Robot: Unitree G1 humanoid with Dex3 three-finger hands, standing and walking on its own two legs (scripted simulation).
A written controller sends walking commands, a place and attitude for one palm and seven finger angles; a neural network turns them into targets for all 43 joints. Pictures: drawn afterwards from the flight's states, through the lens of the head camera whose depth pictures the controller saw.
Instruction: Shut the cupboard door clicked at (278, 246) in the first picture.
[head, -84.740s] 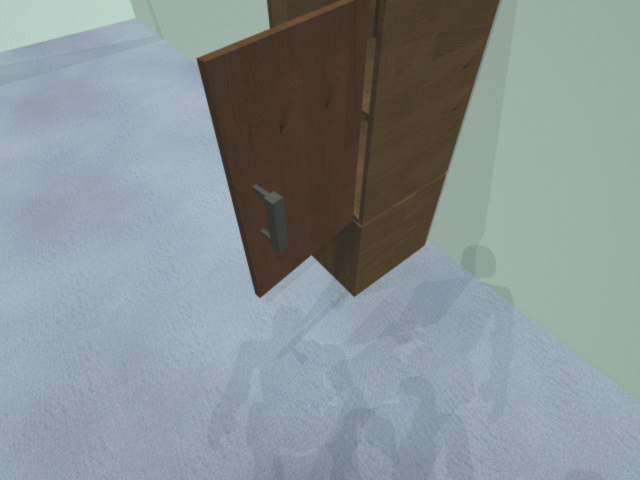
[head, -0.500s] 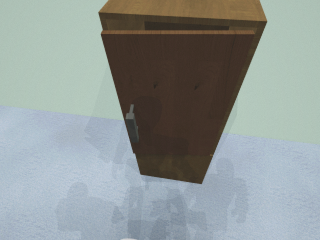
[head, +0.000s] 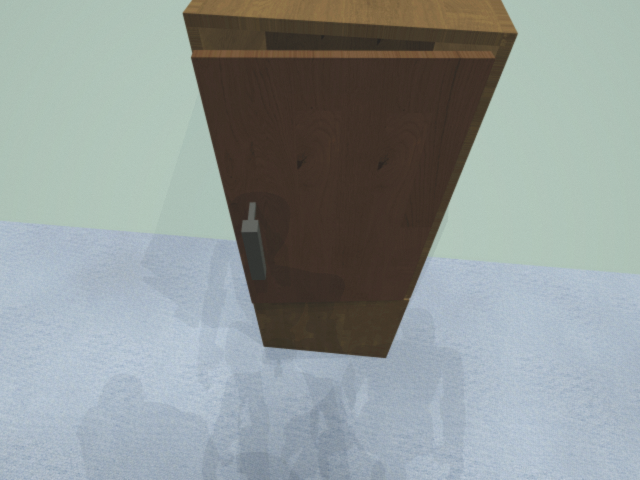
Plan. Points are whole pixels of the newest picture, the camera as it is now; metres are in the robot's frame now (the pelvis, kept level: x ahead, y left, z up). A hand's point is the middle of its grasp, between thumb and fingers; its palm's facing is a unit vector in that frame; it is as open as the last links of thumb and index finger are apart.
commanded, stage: look again from close up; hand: left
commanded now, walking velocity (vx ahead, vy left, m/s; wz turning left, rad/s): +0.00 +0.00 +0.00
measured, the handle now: (255, 241) +0.50 +0.14 -0.07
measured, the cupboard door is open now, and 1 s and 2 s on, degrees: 7 7 7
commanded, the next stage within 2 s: shuffle to correct the standing spot in 0.50 s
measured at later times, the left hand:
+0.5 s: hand out of the picture +0.01 +0.16 -0.17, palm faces +0.01 -0.97 -0.22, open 7.3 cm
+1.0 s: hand out of the picture +0.00 +0.15 -0.19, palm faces +0.04 -0.98 -0.19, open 7.4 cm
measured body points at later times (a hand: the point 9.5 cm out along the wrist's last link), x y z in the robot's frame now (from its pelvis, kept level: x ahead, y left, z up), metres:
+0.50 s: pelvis -0.01 -0.02 +0.00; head +0.00 -0.03 +0.45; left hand +0.01 +0.21 -0.16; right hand +0.00 -0.25 -0.16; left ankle -0.03 +0.12 -0.74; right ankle -0.04 -0.10 -0.74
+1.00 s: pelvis +0.04 -0.03 -0.02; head +0.07 -0.02 +0.43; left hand +0.00 +0.20 -0.18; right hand +0.03 -0.25 -0.18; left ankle -0.03 +0.12 -0.74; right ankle -0.04 -0.09 -0.74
